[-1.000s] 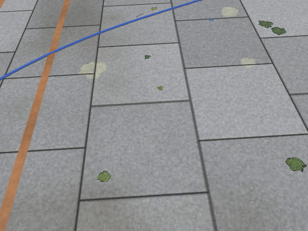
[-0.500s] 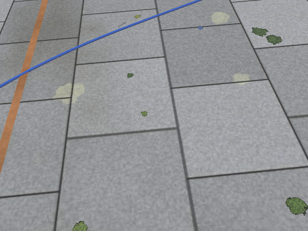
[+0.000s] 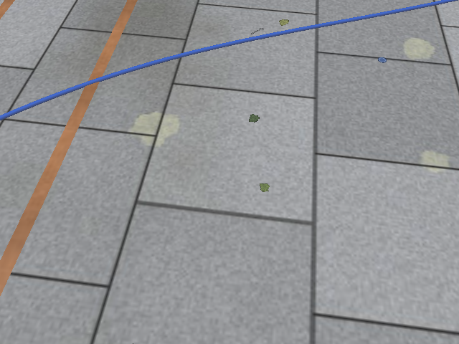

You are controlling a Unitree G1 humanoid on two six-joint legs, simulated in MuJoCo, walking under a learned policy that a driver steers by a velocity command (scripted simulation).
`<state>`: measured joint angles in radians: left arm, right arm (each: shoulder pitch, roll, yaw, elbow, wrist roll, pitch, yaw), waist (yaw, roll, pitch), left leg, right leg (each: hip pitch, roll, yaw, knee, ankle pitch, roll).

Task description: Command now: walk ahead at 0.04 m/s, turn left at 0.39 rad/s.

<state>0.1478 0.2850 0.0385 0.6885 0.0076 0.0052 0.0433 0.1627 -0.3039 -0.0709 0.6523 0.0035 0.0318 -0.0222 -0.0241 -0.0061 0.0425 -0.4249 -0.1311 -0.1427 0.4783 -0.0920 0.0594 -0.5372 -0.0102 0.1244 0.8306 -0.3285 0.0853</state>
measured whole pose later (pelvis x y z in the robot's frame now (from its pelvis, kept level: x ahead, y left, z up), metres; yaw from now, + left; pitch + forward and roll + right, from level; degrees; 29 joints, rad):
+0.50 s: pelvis +0.11 +0.00 +0.01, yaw +4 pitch +2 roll +0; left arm 0.42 0.28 0.06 0.76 -0.02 -0.02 0.01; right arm 0.16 -0.27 -0.04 0.69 0.03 -0.07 0.03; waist 0.07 0.00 -0.04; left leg -0.32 0.00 0.02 0.47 -0.22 0.03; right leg -0.15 -0.04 0.05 0.44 -0.33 0.02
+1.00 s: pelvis +0.35 -0.01 -0.02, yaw -5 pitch +3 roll +1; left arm 0.05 0.27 0.04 0.61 -0.02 -0.06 -0.06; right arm 0.40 -0.29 -0.05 0.85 0.00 -0.04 -0.02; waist -0.06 -0.01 0.04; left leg 0.07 0.03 0.15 0.51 -0.48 -0.01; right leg -0.56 0.03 -0.05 0.58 -0.08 -0.09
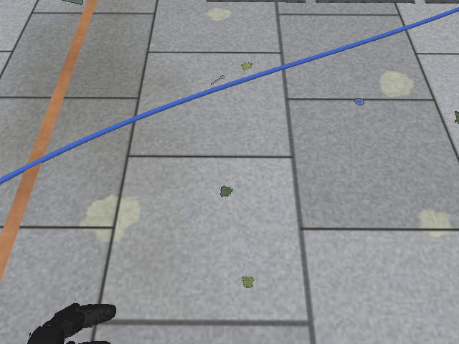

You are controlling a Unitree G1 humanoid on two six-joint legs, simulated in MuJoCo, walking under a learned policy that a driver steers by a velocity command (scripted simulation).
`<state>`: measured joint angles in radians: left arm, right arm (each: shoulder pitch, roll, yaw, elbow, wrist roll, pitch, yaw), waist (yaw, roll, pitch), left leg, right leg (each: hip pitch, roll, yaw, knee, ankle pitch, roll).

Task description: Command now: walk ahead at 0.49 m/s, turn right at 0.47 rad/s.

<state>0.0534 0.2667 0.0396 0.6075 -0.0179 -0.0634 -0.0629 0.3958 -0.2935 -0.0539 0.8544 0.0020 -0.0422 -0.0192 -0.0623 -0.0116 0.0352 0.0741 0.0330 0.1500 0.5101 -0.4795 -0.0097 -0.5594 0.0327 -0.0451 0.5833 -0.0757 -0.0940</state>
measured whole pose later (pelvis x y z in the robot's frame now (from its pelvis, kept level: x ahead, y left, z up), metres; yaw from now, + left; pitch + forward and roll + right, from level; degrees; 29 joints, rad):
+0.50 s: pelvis +0.26 +0.01 +0.01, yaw -11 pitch +2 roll +0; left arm 0.31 0.29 0.05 0.76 0.00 -0.03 0.01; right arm 0.08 -0.26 -0.02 0.68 -0.04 -0.11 0.02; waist 0.06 -0.01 0.03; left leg -0.47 -0.02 -0.01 0.50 -0.06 0.02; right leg -0.21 0.10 0.15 0.76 -0.49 -0.03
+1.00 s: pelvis +0.34 -0.01 +0.02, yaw -11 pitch -1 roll +1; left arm 0.26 0.22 0.03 0.83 0.01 -0.01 0.03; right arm 0.16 -0.23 -0.02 0.84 -0.01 -0.01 -0.01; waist 0.00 0.00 0.02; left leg -0.31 -0.01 0.00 0.54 -0.22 0.00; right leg -0.21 -0.01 0.04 0.58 -0.35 0.02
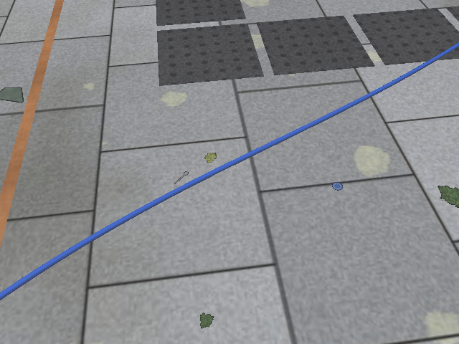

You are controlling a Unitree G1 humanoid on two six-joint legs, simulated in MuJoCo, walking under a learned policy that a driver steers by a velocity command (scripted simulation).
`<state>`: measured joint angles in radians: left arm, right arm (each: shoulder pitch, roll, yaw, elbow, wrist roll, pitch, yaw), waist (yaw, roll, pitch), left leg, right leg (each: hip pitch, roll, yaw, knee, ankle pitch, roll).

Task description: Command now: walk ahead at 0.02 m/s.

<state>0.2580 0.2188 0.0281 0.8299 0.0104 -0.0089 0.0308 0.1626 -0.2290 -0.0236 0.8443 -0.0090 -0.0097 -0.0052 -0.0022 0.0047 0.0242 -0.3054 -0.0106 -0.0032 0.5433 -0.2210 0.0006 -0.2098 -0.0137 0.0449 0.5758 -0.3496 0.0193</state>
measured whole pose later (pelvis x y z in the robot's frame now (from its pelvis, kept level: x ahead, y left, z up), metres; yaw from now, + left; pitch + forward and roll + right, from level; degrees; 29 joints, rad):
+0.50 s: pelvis +0.01 -0.01 +0.00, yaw +1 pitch -2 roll +0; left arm 0.25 0.21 0.03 1.00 0.01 -0.01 0.03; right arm 0.14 -0.22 -0.04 1.04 0.00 0.02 -0.04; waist -0.01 0.01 0.04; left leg -0.25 0.01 -0.03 0.51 -0.22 -0.02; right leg -0.13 0.01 0.02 0.50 -0.34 0.00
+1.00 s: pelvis +0.09 +0.03 +0.01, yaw +1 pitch +0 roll -1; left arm 0.27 0.25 0.06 1.00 -0.04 -0.08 0.01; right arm 0.37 -0.21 -0.04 1.11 0.01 -0.10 0.02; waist -0.03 -0.03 -0.01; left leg -0.13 -0.03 0.05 0.42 -0.29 0.05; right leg -0.43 -0.03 0.02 1.11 -0.32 -0.07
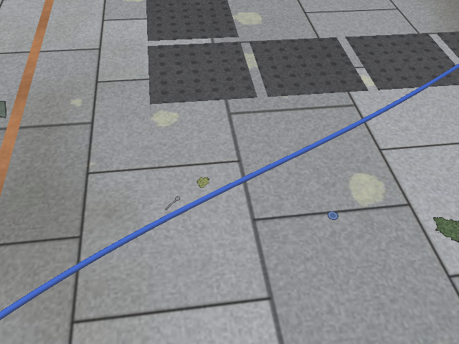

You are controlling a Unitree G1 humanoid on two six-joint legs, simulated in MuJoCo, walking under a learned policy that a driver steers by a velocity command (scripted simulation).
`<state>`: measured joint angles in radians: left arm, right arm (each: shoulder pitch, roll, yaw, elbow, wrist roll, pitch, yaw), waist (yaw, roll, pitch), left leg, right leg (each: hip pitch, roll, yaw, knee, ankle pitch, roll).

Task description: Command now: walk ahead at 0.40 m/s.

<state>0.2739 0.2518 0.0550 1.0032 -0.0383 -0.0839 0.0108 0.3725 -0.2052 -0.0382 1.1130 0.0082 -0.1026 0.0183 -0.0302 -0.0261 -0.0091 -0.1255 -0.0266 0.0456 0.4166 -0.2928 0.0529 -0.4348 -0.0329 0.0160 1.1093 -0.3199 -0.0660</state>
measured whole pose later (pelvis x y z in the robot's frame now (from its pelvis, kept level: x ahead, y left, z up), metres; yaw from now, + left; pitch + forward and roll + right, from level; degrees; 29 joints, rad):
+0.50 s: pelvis +0.27 -0.07 +0.00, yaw +0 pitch +0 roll -1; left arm 0.16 0.24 0.05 0.96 0.00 -0.10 -0.04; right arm 0.29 -0.25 -0.04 1.00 0.02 -0.10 -0.01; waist 0.00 0.03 0.05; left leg -0.42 0.06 -0.04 1.21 -0.35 0.05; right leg -0.30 0.05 -0.07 0.43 -0.13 -0.07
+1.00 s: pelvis +0.42 -0.04 -0.01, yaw +7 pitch +3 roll -1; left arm 0.09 0.29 0.05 0.94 0.00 -0.01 0.05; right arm 0.15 -0.26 -0.07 0.84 -0.01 -0.01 -0.02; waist -0.02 -0.01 0.04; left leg -0.40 -0.05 -0.05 0.45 -0.09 0.05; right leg -0.49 0.03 0.03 1.02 -0.47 0.02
